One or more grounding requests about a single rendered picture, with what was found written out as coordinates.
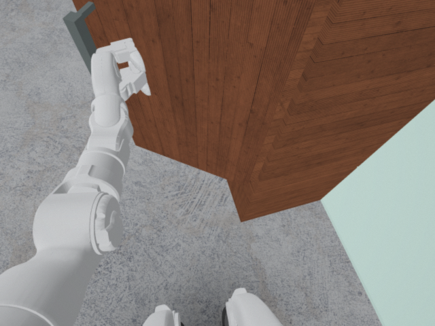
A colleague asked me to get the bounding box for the robot left shin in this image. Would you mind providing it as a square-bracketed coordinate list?
[155, 304, 171, 312]

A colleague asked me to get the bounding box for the handle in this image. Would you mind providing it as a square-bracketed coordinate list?
[63, 1, 97, 74]

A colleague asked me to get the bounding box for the robot right thigh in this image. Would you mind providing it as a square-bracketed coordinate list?
[226, 293, 283, 326]

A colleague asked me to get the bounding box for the robot left upper arm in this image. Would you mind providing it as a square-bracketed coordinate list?
[0, 192, 124, 326]

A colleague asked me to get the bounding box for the cupboard door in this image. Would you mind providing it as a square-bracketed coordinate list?
[72, 0, 317, 187]

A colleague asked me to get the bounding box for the left robot forearm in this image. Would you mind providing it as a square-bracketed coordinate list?
[33, 94, 133, 248]

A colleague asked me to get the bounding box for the robot left hand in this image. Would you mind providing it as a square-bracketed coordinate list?
[91, 38, 151, 101]

